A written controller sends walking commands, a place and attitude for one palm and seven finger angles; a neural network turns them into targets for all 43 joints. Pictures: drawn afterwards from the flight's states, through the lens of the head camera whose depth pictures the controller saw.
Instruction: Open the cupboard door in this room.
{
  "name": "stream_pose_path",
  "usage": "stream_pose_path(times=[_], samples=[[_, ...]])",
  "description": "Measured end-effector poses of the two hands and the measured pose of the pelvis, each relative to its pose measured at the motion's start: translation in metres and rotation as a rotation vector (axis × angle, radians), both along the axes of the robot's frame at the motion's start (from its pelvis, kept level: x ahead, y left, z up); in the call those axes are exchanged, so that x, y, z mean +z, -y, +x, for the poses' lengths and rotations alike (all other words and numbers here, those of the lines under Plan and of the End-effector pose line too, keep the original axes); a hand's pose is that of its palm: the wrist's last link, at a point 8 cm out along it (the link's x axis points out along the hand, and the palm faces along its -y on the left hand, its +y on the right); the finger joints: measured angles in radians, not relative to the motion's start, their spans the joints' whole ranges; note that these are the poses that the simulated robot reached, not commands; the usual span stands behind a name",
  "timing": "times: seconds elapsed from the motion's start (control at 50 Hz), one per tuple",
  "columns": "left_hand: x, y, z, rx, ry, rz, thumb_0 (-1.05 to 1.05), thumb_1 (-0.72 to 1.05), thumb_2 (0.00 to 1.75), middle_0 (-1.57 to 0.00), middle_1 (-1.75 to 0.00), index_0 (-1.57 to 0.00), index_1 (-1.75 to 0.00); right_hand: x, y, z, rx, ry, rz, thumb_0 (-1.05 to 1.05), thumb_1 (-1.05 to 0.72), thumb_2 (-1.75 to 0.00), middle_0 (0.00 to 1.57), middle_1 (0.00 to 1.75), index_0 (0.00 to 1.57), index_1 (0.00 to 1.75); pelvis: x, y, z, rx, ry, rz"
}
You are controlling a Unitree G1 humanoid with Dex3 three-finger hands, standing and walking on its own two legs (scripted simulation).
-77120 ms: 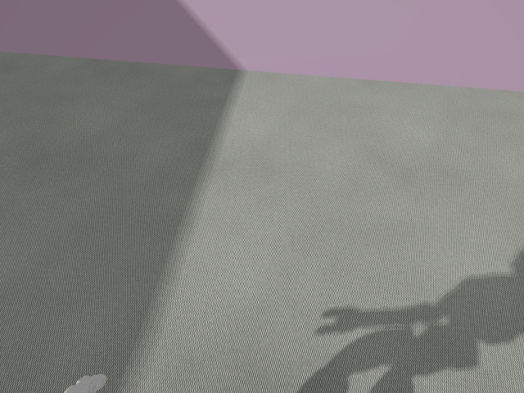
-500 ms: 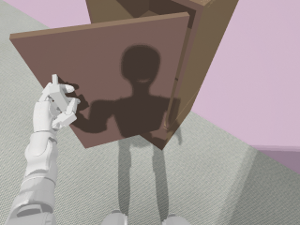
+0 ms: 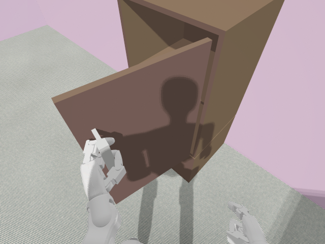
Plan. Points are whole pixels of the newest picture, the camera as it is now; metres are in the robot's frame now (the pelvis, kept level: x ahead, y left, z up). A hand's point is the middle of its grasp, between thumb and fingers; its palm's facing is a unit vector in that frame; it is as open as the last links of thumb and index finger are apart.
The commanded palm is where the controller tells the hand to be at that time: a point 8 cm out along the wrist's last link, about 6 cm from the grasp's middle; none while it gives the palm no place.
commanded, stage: pull the door open along its arc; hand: left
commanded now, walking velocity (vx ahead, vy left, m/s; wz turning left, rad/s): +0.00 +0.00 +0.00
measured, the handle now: (104, 151) +0.33 +0.16 +0.05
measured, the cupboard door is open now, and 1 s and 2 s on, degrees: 78 87 89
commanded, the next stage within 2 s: open thumb and fingers to let go in 0.16 s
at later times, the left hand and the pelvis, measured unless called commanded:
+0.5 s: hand (135, 181) +0.25 +0.07 +0.05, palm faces +0.41 -0.91 +0.00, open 7.1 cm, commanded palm +0.20 +0.12 +0.05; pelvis -0.01 -0.02 +0.00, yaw +2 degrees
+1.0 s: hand (132, 182) +0.25 +0.08 +0.05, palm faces +0.35 -0.94 +0.00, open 14.6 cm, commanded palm +0.21 +0.12 +0.05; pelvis -0.01 +0.00 -0.01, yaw +1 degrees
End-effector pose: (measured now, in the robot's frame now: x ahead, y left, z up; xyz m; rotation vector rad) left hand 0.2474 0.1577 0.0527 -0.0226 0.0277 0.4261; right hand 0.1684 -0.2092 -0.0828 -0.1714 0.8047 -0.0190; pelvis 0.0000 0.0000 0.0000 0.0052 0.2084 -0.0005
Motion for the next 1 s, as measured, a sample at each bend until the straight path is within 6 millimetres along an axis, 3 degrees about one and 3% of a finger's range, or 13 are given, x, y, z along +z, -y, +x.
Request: stream_pose_path(times=[0.24,0.44,0.56,0.78,1.0], samples=[[0.003,0.043,-0.036,-0.038,-0.035,0.003,0.03,0.68,0.73,-0.3,-1.32,-0.36,-1.34,-0.008,0.032,-0.019,-0.018,-0.017,-0.026,0.01,-0.91,-0.89,0.2,0.3,0.2,0.3,0.001,0.018,0.002,0.017,0.006,0.021],[-0.002,0.045,-0.033,-0.001,-0.02,0.013,0.01,0.59,0.75,-0.35,-1.32,-0.37,-1.33,-0.014,0.034,-0.006,0.01,0.018,-0.03,0.01,-0.91,-0.89,0.2,0.3,0.2,0.3,-0.005,0.024,-0.004,0.033,-0.002,0.025],[-0.001,0.042,-0.037,0.001,-0.026,0.005,0.01,0.35,0.66,-0.35,-1.29,-0.37,-1.29,-0.008,0.026,0.0,0.023,0.044,-0.014,0.01,-0.91,-0.89,0.2,0.3,0.2,0.3,-0.003,0.023,-0.006,0.034,0.005,0.024],[-0.002,0.037,-0.037,-0.028,-0.006,0.009,0.01,-0.27,0.4,-0.31,-1.21,-0.35,-1.21,-0.008,0.015,-0.005,0.023,0.043,-0.026,0.01,-0.91,-0.89,0.2,0.3,0.2,0.3,-0.006,0.012,-0.012,0.033,0.007,0.009],[-0.001,0.034,-0.034,-0.067,-0.016,0.016,-0.01,-0.48,0.31,-0.25,-0.85,-0.29,-0.85,-0.008,0.0,-0.014,0.018,0.04,-0.018,0.01,-0.91,-0.89,0.2,0.3,0.2,0.3,-0.006,0.0,-0.014,0.024,0.012,-0.004]])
